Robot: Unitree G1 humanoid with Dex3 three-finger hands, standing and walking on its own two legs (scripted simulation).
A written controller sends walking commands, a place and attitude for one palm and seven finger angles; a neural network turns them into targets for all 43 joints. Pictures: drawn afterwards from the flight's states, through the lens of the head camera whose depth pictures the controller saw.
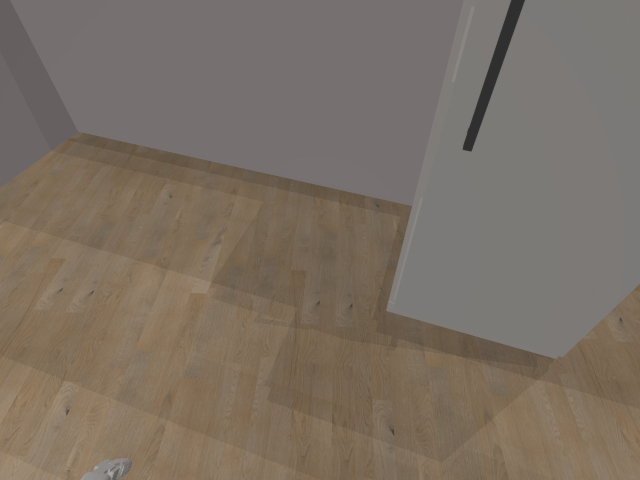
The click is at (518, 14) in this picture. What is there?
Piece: fridge door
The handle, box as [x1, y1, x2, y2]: [463, 0, 524, 151]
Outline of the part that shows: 524,0 511,0 470,126 467,131 463,149 471,151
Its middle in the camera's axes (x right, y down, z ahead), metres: +0.30 -0.35 +0.62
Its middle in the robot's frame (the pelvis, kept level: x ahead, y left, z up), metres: +0.74 -0.26 +0.26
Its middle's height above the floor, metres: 1.03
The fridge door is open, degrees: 0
